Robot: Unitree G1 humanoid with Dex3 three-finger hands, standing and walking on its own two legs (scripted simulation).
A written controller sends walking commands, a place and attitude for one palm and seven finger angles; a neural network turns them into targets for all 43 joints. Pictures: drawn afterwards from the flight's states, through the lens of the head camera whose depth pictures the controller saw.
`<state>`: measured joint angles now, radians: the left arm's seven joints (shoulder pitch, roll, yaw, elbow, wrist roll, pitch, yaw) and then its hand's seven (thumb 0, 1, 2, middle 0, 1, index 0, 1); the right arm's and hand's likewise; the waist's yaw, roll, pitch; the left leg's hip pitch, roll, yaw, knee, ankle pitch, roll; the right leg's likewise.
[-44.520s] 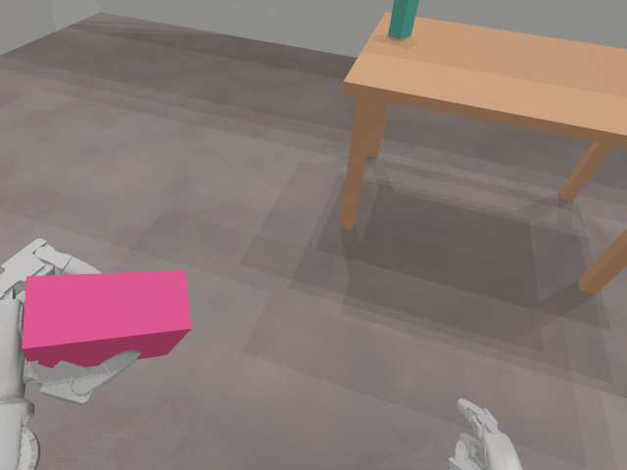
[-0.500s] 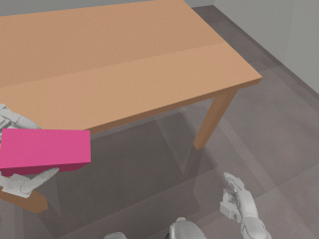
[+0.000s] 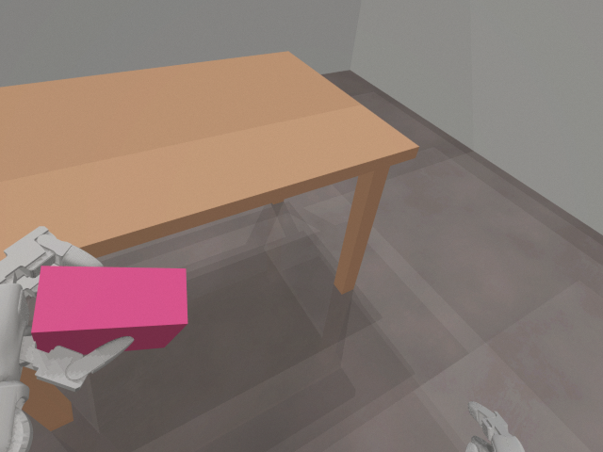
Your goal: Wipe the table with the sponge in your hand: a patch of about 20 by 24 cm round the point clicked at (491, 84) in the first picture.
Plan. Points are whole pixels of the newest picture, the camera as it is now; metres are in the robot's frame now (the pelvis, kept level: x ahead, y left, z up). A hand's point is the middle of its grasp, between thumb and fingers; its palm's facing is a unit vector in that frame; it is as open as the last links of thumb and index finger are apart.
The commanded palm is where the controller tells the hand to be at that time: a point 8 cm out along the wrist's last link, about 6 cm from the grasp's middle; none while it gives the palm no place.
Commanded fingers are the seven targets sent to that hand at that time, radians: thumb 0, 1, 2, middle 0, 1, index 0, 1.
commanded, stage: stop stepping back and stand still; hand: left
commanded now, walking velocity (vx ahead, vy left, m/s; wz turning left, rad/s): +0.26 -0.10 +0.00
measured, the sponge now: (134, 312) +0.24 +0.19 +0.13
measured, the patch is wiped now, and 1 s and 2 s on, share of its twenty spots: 1.00 1.00 1.00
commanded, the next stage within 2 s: stand and wait in 0.38 s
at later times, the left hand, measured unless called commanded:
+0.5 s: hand (71, 338) +0.18 +0.21 +0.18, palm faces +0.38 -0.86 -0.34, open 10.0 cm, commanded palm +0.13 +0.27 +0.20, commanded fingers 0.00 0.10 1.30 -1.20 -1.60 -1.20 -1.60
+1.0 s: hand (45, 299) +0.22 +0.26 +0.18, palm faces +0.43 -0.82 -0.38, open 10.0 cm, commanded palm +0.16 +0.29 +0.20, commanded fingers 0.00 0.10 1.30 -1.20 -1.60 -1.20 -1.60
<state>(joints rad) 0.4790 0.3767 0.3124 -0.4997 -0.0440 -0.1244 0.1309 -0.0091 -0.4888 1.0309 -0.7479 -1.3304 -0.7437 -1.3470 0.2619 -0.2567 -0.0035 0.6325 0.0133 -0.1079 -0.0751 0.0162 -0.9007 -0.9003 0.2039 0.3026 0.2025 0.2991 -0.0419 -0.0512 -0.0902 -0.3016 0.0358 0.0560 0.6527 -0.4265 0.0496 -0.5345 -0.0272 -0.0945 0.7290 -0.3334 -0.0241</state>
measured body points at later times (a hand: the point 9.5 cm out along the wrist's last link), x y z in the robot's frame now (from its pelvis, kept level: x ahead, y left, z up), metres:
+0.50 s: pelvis -0.03 -0.02 +0.00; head -0.03 +0.00 +0.45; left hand +0.15 +0.26 +0.20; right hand +0.15 -0.26 -0.06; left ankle +0.00 +0.12 -0.72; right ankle +0.02 -0.13 -0.71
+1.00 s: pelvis +0.01 +0.00 +0.02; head +0.02 +0.01 +0.47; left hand +0.19 +0.30 +0.20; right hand +0.20 -0.22 -0.06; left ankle +0.01 +0.11 -0.72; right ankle +0.02 -0.12 -0.72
